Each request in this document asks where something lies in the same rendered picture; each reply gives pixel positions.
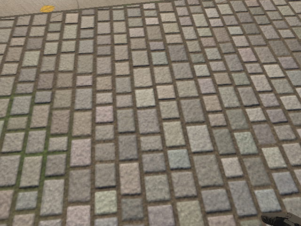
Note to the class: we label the robot right hand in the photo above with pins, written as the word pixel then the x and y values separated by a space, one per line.
pixel 280 219

